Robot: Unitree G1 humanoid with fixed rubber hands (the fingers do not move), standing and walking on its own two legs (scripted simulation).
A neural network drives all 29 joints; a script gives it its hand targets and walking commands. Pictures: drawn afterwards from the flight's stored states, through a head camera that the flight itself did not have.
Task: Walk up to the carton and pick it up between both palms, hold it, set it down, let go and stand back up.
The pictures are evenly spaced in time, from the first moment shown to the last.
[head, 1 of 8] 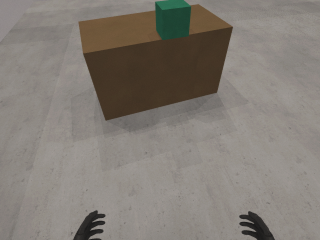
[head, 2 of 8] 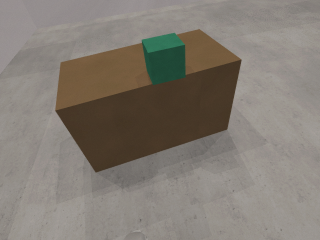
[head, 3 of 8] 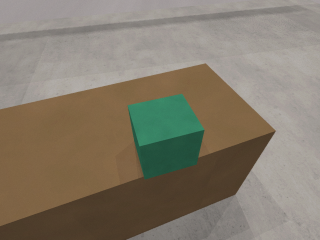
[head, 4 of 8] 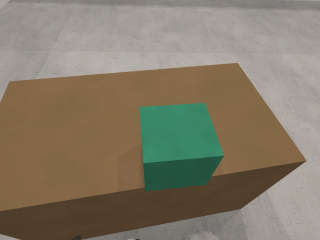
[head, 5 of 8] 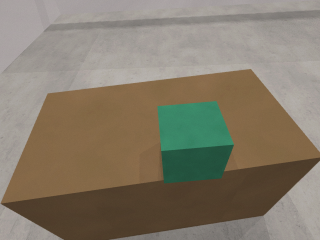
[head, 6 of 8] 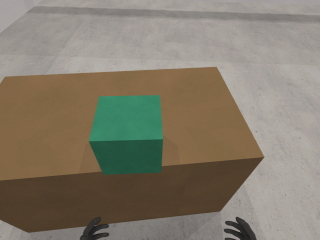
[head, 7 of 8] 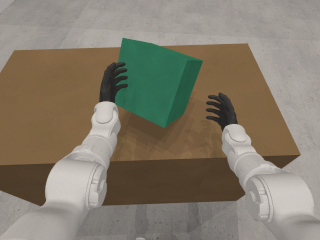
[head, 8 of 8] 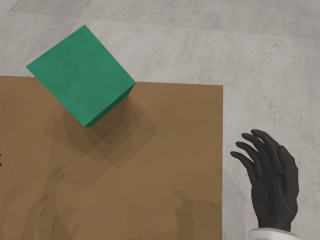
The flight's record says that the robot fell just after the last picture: yes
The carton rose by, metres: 0.05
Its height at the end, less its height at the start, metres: +0.04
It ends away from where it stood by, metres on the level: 0.39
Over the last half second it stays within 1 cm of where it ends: no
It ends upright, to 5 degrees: no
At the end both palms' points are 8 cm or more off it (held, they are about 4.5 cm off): yes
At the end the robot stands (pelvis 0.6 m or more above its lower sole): yes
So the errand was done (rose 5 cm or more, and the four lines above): no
